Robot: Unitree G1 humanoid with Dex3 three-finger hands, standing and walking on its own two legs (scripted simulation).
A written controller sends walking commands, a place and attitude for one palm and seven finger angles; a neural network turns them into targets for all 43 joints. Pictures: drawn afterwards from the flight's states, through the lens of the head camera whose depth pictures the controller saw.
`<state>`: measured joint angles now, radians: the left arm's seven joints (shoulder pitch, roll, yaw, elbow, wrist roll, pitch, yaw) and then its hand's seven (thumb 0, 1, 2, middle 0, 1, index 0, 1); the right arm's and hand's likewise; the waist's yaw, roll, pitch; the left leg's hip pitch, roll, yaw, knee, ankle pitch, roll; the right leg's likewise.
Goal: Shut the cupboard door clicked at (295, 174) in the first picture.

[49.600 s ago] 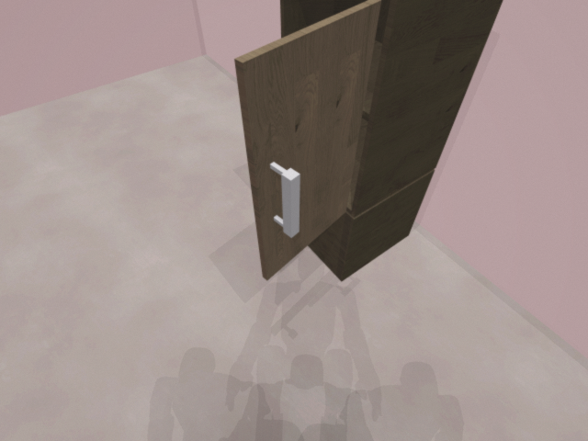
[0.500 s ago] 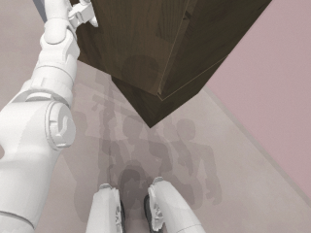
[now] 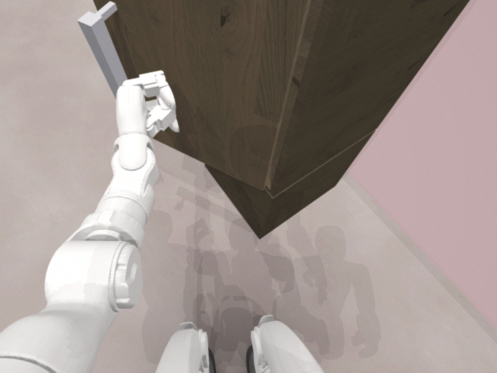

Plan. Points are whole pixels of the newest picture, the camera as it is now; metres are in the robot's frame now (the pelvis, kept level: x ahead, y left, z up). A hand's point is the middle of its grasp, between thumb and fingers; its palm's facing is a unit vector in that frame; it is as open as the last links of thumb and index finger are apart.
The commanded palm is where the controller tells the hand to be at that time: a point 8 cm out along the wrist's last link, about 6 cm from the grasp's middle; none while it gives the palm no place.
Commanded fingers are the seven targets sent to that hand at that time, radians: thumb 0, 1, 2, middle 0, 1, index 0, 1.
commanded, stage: pull the fist back off the door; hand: left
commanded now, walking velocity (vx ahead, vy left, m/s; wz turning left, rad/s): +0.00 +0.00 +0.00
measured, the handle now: (118, 58) +0.65 +0.16 +0.05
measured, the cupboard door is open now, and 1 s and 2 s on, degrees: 27 27 27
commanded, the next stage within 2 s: draw the hand back to the body in 0.22 s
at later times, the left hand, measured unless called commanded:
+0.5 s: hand (155, 131) +0.46 +0.09 +0.08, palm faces +0.06 -1.00 -0.03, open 3.1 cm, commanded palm +0.41 +0.14 +0.09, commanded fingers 0.00 0.90 0.90 -1.30 -1.50 -1.30 -1.50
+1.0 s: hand (37, 218) +0.31 +0.17 +0.16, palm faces +0.03 -0.98 -0.19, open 3.1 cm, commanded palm +0.28 +0.23 +0.18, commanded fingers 0.00 0.90 0.90 -0.92 -1.08 -0.92 -1.08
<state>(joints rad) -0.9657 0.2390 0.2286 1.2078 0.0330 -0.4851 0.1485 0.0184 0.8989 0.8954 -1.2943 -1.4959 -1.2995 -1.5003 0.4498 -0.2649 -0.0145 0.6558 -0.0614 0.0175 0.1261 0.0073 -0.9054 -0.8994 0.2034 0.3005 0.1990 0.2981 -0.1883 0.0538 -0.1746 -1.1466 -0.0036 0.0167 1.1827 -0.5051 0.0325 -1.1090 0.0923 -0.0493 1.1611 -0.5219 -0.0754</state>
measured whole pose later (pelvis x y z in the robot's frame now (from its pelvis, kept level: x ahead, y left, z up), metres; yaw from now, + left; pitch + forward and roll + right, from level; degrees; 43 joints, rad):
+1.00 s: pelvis +0.01 +0.02 +0.08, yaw +1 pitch +4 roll -1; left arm 0.02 0.25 -0.01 0.14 -0.09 -0.15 0.02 0.02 0.90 0.89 -1.15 -1.34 -1.16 -1.34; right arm 0.21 -0.24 0.02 0.51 0.07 0.07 -0.05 0.01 -0.91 -0.90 0.20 0.30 0.20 0.30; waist -0.01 0.04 -0.09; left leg -0.43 -0.04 0.03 0.69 -0.34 0.06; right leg -0.39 0.06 0.00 0.68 -0.36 -0.03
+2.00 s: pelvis +0.02 +0.01 +0.11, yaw +2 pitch -4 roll +0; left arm 0.47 0.37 0.34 -0.39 -0.08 -0.07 0.10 0.02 0.89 0.89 -0.21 -0.30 -0.21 -0.31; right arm 0.20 -0.24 0.03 0.62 0.03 -0.08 -0.06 0.02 -0.90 -0.90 0.20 0.30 0.20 0.30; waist 0.06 0.08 -0.02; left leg -0.13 -0.04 0.00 0.43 -0.24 0.04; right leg -0.08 0.06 -0.01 0.39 -0.25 -0.05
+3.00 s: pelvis -0.08 +0.04 +0.09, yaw +3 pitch +0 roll -2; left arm 0.50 0.42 0.44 -0.49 -0.02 -0.23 0.13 0.02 0.89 0.89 -0.21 -0.30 -0.21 -0.30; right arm 0.21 -0.22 0.01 0.55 0.01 -0.01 -0.06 0.02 -0.90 -0.90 0.21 0.30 0.20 0.30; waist 0.00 0.01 0.02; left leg -0.48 -0.04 0.04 0.63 -0.21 0.09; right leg -0.38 0.06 0.03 0.61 -0.24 0.00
